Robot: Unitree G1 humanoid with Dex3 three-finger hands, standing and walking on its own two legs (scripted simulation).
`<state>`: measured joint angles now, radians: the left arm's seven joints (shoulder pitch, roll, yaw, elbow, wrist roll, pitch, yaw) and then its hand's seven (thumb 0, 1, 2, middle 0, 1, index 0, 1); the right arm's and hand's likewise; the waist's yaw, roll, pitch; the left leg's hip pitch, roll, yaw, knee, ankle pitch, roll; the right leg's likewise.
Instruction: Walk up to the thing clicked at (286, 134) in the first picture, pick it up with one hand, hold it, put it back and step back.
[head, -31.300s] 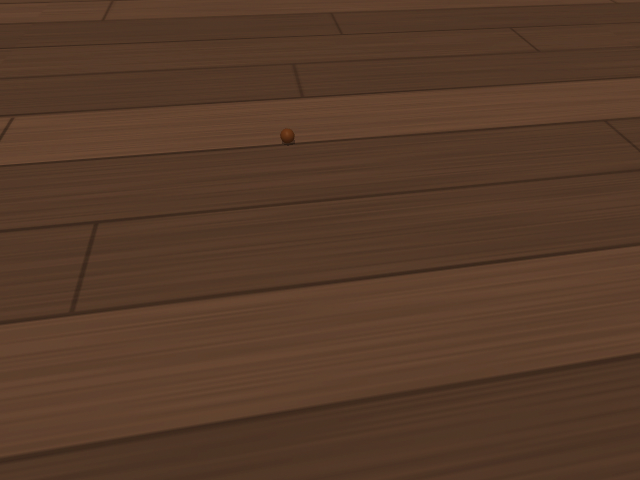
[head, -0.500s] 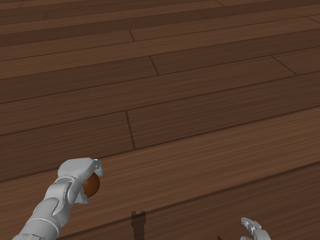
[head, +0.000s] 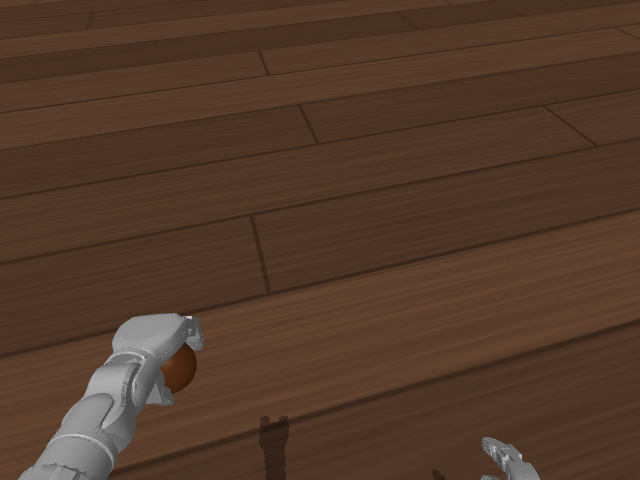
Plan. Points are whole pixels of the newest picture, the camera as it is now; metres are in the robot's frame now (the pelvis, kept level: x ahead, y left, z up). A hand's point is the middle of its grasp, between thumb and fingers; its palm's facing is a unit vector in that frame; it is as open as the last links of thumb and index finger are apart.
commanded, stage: crouch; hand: left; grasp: from above
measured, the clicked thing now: (169, 366) +0.31 +0.22 -0.06
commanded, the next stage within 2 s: none
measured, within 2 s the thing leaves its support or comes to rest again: neither
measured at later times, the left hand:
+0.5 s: hand (175, 386) +0.30 +0.22 -0.11, palm faces -0.46 -0.02 -0.89, open 9.7 cm
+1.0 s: hand (215, 404) +0.36 +0.23 -0.35, palm faces -0.43 +0.01 -0.90, open 9.7 cm
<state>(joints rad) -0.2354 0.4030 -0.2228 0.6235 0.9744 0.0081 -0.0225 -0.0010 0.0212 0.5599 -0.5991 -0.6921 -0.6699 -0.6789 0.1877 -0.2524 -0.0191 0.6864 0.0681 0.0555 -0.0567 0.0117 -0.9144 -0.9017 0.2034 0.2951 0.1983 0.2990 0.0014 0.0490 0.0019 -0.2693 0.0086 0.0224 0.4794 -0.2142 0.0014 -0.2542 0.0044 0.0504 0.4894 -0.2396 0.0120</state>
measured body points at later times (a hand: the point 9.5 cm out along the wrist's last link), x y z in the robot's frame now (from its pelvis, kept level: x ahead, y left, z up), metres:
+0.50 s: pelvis +0.00 +0.00 -0.02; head +0.05 +0.00 +0.43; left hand +0.32 +0.22 -0.06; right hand +0.13 -0.26 -0.13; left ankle +0.02 +0.12 -0.74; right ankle +0.01 -0.13 -0.74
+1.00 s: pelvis -0.05 +0.01 -0.22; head +0.11 +0.03 +0.20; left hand +0.38 +0.22 -0.30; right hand -0.01 -0.27 -0.35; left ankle +0.02 +0.12 -0.74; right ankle +0.01 -0.13 -0.74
